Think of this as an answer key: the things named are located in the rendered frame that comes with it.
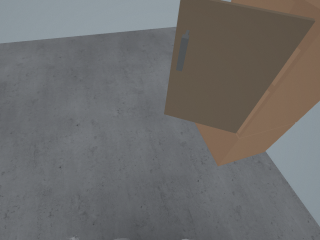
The cupboard door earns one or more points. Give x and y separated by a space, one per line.
234 53

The handle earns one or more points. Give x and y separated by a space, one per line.
182 51

